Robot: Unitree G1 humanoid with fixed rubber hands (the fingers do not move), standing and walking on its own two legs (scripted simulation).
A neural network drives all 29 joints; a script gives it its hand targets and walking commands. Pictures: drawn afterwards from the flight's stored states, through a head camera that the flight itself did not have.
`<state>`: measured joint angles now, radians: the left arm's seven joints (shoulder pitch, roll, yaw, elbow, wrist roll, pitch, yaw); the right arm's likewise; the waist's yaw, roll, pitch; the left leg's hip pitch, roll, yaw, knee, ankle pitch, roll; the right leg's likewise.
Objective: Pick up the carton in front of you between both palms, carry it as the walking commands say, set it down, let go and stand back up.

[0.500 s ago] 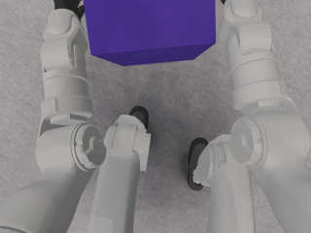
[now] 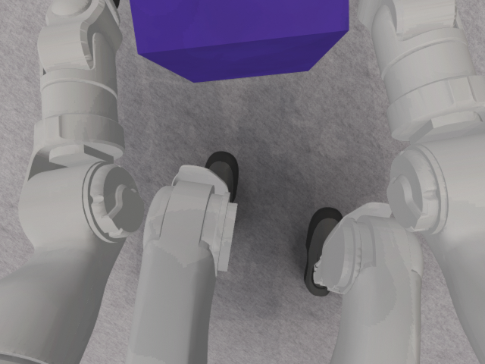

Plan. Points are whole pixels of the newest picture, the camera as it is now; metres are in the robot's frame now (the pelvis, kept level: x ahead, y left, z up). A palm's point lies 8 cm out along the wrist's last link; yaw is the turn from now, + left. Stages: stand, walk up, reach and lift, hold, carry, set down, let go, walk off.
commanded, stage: set down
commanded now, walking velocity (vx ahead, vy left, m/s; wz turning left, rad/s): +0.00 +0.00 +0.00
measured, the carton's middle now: out of the picture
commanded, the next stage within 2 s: none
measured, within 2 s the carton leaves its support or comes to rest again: rests again in 0.84 s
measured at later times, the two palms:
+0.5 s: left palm out of the picture +0.48 +0.31 -0.18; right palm out of the picture +0.58 +0.02 -0.19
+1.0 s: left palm (106, 11) +0.47 +0.32 -0.22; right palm out of the picture +0.58 -0.02 -0.22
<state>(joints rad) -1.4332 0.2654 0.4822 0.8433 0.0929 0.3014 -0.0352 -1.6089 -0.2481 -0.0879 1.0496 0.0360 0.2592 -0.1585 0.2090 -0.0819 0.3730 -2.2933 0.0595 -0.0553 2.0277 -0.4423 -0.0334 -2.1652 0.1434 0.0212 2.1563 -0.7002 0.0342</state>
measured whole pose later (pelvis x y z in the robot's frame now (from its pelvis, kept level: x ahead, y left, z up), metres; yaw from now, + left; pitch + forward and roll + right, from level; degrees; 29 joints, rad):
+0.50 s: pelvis -0.01 -0.01 -0.01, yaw +0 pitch +37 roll +1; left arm -1.49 0.33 0.55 0.94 0.12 0.25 -0.12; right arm -1.68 -0.23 -0.14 1.08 -0.04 0.24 -0.07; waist 0.20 -0.06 0.48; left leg -2.27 0.07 -0.05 2.05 -0.42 -0.04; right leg -2.16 0.16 0.03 2.20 -0.67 0.03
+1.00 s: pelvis +0.00 +0.00 -0.02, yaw +1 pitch +37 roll +2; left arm -1.52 0.39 0.53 1.21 0.00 0.05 0.00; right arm -1.66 -0.36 0.08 1.10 0.11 0.17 -0.10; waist 0.18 -0.02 0.52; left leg -2.27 0.08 -0.02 2.08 -0.45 -0.02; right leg -2.16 0.16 0.06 2.23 -0.71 0.05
